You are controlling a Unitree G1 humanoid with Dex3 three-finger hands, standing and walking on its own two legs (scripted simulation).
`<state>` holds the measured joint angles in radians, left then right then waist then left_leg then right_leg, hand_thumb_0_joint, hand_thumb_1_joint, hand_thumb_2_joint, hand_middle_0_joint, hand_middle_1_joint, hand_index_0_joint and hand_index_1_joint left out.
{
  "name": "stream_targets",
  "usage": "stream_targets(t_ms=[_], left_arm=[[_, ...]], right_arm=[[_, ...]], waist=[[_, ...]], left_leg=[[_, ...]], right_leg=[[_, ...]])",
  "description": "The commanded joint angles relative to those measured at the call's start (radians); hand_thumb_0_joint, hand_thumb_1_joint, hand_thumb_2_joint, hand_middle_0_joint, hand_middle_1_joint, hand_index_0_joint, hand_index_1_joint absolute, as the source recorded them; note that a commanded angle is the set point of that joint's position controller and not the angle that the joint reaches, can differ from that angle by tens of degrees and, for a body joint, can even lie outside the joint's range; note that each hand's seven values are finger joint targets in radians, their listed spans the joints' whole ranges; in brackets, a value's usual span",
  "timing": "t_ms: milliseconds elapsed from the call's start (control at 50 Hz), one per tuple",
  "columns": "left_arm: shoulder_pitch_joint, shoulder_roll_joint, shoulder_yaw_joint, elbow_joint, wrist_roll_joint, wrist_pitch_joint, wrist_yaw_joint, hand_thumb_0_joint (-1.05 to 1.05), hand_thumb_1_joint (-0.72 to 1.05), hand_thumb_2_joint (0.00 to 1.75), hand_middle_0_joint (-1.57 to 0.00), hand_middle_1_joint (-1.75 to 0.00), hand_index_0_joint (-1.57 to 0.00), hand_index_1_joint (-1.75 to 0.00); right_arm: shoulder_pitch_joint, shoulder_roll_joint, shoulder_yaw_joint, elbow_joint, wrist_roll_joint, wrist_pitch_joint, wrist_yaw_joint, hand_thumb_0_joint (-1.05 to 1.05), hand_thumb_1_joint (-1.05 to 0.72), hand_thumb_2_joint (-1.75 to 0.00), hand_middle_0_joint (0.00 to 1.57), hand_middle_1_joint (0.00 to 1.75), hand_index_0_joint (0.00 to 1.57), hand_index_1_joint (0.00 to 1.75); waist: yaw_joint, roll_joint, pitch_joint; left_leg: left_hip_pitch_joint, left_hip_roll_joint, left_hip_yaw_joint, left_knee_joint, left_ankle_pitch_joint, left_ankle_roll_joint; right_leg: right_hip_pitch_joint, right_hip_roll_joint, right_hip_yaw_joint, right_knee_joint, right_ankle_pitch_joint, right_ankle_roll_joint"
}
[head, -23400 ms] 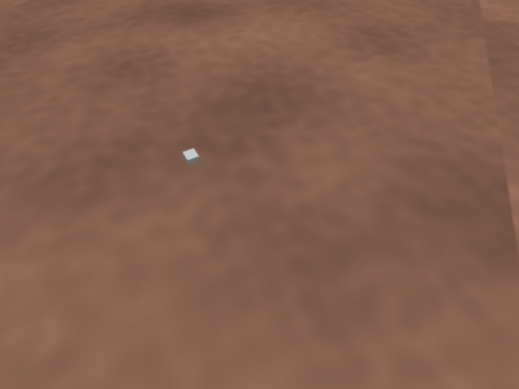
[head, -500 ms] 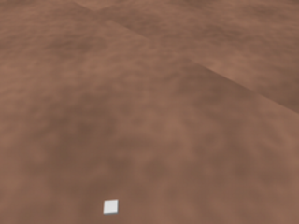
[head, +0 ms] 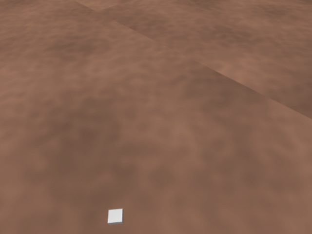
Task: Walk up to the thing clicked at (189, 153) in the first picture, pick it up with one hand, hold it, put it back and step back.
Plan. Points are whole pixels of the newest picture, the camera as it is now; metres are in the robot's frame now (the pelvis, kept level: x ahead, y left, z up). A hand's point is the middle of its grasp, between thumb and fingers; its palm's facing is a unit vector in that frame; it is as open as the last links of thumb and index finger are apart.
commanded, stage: stand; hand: left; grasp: from above
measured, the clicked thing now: (115, 216) +0.38 +0.26 -0.76
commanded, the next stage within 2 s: rise first in 0.56 s
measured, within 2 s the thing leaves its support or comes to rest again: neither
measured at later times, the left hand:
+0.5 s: hand out of the picture +0.07 +0.26 -0.16, palm faces -0.02 -0.94 -0.35, open 7.4 cm
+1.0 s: hand out of the picture +0.15 +0.26 -0.18, palm faces -0.06 -0.92 -0.39, open 10.5 cm
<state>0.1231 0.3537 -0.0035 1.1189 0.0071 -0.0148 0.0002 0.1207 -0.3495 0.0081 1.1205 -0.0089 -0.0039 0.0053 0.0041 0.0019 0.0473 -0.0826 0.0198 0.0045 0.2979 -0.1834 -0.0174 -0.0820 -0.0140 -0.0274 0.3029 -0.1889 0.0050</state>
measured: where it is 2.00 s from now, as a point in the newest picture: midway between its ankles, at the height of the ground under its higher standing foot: outside the picture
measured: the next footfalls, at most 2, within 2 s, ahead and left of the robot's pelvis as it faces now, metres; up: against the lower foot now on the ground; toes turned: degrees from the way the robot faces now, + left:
none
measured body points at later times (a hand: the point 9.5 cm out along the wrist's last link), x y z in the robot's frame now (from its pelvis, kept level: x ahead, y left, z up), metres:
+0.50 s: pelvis +0.00 +0.00 +0.00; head +0.01 +0.00 +0.45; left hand +0.07 +0.30 -0.13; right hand +0.07 -0.30 -0.13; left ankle -0.01 +0.13 -0.75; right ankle -0.01 -0.12 -0.75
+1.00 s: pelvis -0.01 +0.01 -0.03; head +0.05 +0.01 +0.42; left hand +0.15 +0.31 -0.15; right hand +0.09 -0.25 -0.15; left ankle -0.01 +0.13 -0.75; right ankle -0.01 -0.12 -0.75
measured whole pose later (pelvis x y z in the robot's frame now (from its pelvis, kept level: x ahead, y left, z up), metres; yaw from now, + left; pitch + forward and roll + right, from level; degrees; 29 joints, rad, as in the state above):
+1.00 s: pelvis -0.01 +0.01 -0.03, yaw +0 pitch +9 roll +0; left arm -0.01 0.33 0.14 0.95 0.15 0.06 0.00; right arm 0.25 -0.24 -0.02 0.72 0.03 -0.04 -0.01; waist -0.03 0.00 -0.03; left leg -0.50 0.02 0.01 0.68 -0.33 -0.01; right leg -0.49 -0.02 -0.02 0.66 -0.32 0.01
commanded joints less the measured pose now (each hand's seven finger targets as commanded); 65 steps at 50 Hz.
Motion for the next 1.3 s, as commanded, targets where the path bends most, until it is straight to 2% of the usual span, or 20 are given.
stream_targets(t_ms=[0,340,620,640,660,680,700,720,740,760,780,820,860,900,960,1000,1060,1120,1160,1280], left_arm=[[-0.021,0.213,0.039,-0.052,0.002,-0.018,0.011,0.0,0.9,0.9,-0.2,-0.3,-0.2,-0.3],[-0.032,0.215,0.043,-0.054,0.0,-0.019,0.012,0.0,0.9,0.9,-0.2,-0.3,-0.2,-0.3],[-0.025,0.217,0.043,-0.053,0.002,-0.018,0.013,0.0,0.9,0.9,-0.2,-0.3,-0.2,-0.3],[-0.023,0.214,0.041,-0.051,0.001,-0.019,0.012,0.0,0.86,0.86,-0.27,-0.3,-0.25,-0.31],[-0.374,0.032,0.037,-0.402,-0.053,-0.104,0.025,0.0,0.78,0.91,-0.31,-0.38,-0.26,-0.39],[-0.457,0.084,0.052,-0.329,-0.05,-0.094,0.029,0.0,0.7,0.91,-0.29,-0.46,-0.25,-0.47],[-0.271,0.188,0.117,-0.17,-0.027,-0.057,0.031,0.0,0.62,0.88,-0.28,-0.54,-0.25,-0.55],[-0.233,0.203,0.134,-0.108,-0.002,-0.038,0.021,0.0,0.54,0.87,-0.27,-0.59,-0.25,-0.61],[-0.311,0.23,0.147,-0.115,0.017,-0.035,0.009,0.0,0.46,0.87,-0.24,-0.66,-0.24,-0.67],[-0.32,0.253,0.17,-0.107,0.048,-0.043,0.0,0.0,0.38,0.85,-0.24,-0.73,-0.25,-0.73],[-0.221,0.226,0.175,-0.055,0.079,-0.033,-0.009,0.0,0.3,0.85,-0.23,-0.79,-0.25,-0.78],[-0.1,0.214,0.207,-0.101,0.119,-0.015,-0.013,0.0,0.14,0.84,-0.2,-0.88,-0.22,-0.85],[-0.071,0.188,0.203,-0.157,0.132,0.017,0.003,0.0,-0.02,0.84,-0.17,-0.94,-0.2,-0.91],[-0.087,0.149,0.176,-0.208,0.14,0.068,0.012,0.0,-0.18,0.87,-0.18,-0.93,-0.19,-0.91],[-0.137,0.161,0.183,-0.276,0.159,0.11,0.025,0.0,-0.42,0.9,-0.17,-0.96,-0.17,-0.95],[-0.087,0.129,0.179,-0.302,0.173,0.119,0.028,0.0,-0.47,0.92,-0.14,-0.98,-0.14,-0.98],[-0.072,0.154,0.208,-0.427,0.19,0.114,0.034,0.0,-0.5,0.93,-0.13,-1.01,-0.13,-1.01],[-0.033,0.133,0.193,-0.499,0.213,0.115,0.034,0.0,-0.53,0.95,-0.14,-0.99,-0.13,-1.0],[0.003,0.151,0.212,-0.565,0.232,0.12,0.038,0.0,-0.52,0.94,-0.14,-0.99,-0.13,-1.0],[0.096,0.135,0.195,-0.702,0.258,0.168,0.037,0.0,-0.55,0.93,-0.15,-1.0,-0.14,-1.01]], right_arm=[[-0.034,-0.217,-0.043,-0.051,0.0,-0.026,-0.016,0.0,-0.9,-0.9,0.2,0.3,0.2,0.3],[-0.024,-0.208,-0.041,-0.052,-0.002,-0.024,-0.015,0.0,-0.9,-0.9,0.2,0.3,0.2,0.3],[-0.034,-0.216,-0.044,-0.054,0.0,-0.024,-0.017,0.0,-0.9,-0.9,0.2,0.3,0.2,0.3],[-0.032,-0.214,-0.043,-0.053,0.0,-0.025,-0.016,0.0,-0.91,-0.9,0.2,0.3,0.2,0.3],[-0.028,-0.044,0.001,-0.325,0.073,-0.073,-0.037,0.0,-0.98,-0.92,0.2,0.3,0.2,0.3],[0.021,-0.07,-0.003,-0.266,0.072,-0.07,-0.047,0.0,-0.94,-0.91,0.2,0.3,0.2,0.3],[0.065,-0.108,-0.027,-0.273,0.075,-0.06,-0.058,0.0,-0.93,-0.91,0.2,0.3,0.2,0.3],[0.077,-0.107,-0.04,-0.289,0.067,-0.055,-0.058,0.0,-0.9,-0.9,0.2,0.3,0.2,0.3],[0.085,-0.101,-0.044,-0.316,0.065,-0.057,-0.06,0.0,-0.91,-0.9,0.2,0.3,0.2,0.3],[0.082,-0.103,-0.06,-0.347,0.049,-0.062,-0.059,0.0,-0.93,-0.91,0.2,0.3,0.2,0.3],[0.121,-0.096,-0.072,-0.352,0.042,-0.065,-0.056,0.0,-0.93,-0.9,0.2,0.3,0.2,0.3],[0.142,-0.09,-0.093,-0.408,0.032,-0.072,-0.042,0.0,-0.92,-0.9,0.2,0.3,0.2,0.3],[0.141,-0.082,-0.098,-0.45,0.036,-0.074,-0.04,0.0,-0.89,-0.89,0.2,0.3,0.2,0.3],[0.12,-0.076,-0.096,-0.495,0.043,-0.072,-0.036,0.0,-0.89,-0.89,0.2,0.3,0.2,0.3],[0.094,-0.074,-0.094,-0.553,0.04,-0.082,-0.026,0.0,-0.89,-0.89,0.2,0.3,0.2,0.3],[0.116,-0.065,-0.098,-0.571,0.037,-0.094,-0.024,0.0,-0.87,-0.89,0.2,0.3,0.2,0.3],[0.13,-0.059,-0.103,-0.596,0.032,-0.116,-0.024,0.0,-0.88,-0.89,0.2,0.3,0.2,0.3],[0.122,-0.052,-0.104,-0.62,0.029,-0.132,-0.027,0.0,-0.89,-0.9,0.2,0.3,0.2,0.3],[0.118,-0.051,-0.108,-0.636,0.026,-0.139,-0.03,0.0,-0.88,-0.89,0.2,0.3,0.2,0.3],[0.114,-0.044,-0.104,-0.666,0.024,-0.162,-0.034,0.0,-0.93,-0.91,0.2,0.3,0.2,0.3]], waist=[[0.001,0.004,-0.071],[-0.006,-0.009,-0.052],[-0.003,-0.005,-0.066],[-0.003,-0.005,-0.068],[-0.122,0.029,-0.002],[-0.091,-0.02,-0.043],[-0.056,-0.023,-0.026],[-0.049,-0.043,-0.066],[-0.048,-0.061,-0.094],[-0.028,-0.062,-0.17],[-0.026,-0.049,-0.203],[0.031,0.039,-0.3],[0.03,0.051,-0.305],[0.003,0.035,-0.271],[-0.009,0.004,-0.244],[-0.01,0.008,-0.272],[-0.005,0.042,-0.324],[-0.022,0.041,-0.333],[-0.008,0.069,-0.353],[-0.03,0.054,-0.395]], left_leg=[[0.019,0.12,-0.09,-0.033,0.19,0.034],[0.001,0.116,-0.091,-0.041,0.155,0.033],[0.014,0.12,-0.09,-0.032,0.188,0.037],[0.017,0.121,-0.092,-0.033,0.196,0.035],[-0.129,-0.036,0.042,0.054,0.035,0.032],[-0.126,-0.035,0.034,0.07,0.03,0.038],[-0.151,-0.031,0.036,0.078,0.011,0.033],[-0.183,-0.036,0.036,0.12,0.007,0.036],[-0.212,-0.034,0.029,0.157,0.016,0.041],[-0.226,-0.038,0.032,0.191,0.027,0.04],[-0.258,-0.043,0.029,0.232,0.045,0.039],[-0.274,-0.049,0.029,0.276,0.114,0.023],[-0.282,-0.047,0.024,0.285,0.149,0.016],[-0.304,-0.041,0.01,0.289,0.123,0.017],[-0.386,-0.028,0.003,0.358,0.05,0.019],[-0.416,-0.025,0.003,0.414,0.039,0.018],[-0.459,-0.017,-0.005,0.49,0.055,0.015],[-0.507,-0.008,-0.016,0.546,0.04,0.013],[-0.534,-0.007,-0.022,0.576,0.016,0.012],[-0.616,-0.006,-0.026,0.664,-0.012,0.02]], right_leg=[[0.008,-0.124,0.093,-0.035,0.186,-0.028],[0.002,-0.126,0.098,-0.041,0.157,-0.028],[0.01,-0.126,0.092,-0.035,0.186,-0.028],[0.012,-0.125,0.093,-0.036,0.191,-0.026],[-0.227,-0.005,0.026,0.035,0.115,-0.011],[-0.173,-0.005,0.011,0.042,0.086,-0.004],[-0.178,0.006,0.001,0.051,0.041,-0.014],[-0.192,0.005,-0.001,0.075,0.023,-0.017],[-0.216,0.004,-0.002,0.115,0.041,-0.016],[-0.195,-0.002,0.003,0.154,0.057,-0.015],[-0.226,-0.003,0.006,0.196,0.08,-0.018],[-0.206,0.002,0.004,0.261,0.121,-0.03],[-0.221,0.009,-0.001,0.277,0.141,-0.031],[-0.274,0.019,-0.011,0.279,0.106,-0.03],[-0.363,0.026,-0.02,0.34,0.022,-0.028],[-0.414,0.027,-0.021,0.398,0.003,-0.027],[-0.478,0.025,-0.016,0.482,0.007,-0.029],[-0.557,0.027,-0.015,0.55,-0.019,-0.029],[-0.592,0.023,-0.011,0.58,-0.045,-0.03],[-0.655,0.021,-0.007,0.649,-0.058,-0.026]])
